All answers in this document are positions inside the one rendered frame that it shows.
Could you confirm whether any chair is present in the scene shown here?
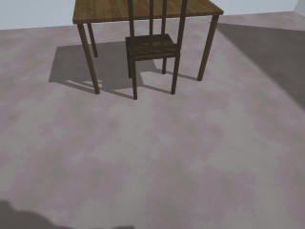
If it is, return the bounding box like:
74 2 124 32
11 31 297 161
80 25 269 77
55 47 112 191
125 0 188 100

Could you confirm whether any table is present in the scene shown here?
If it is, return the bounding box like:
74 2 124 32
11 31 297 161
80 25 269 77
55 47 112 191
72 0 224 94

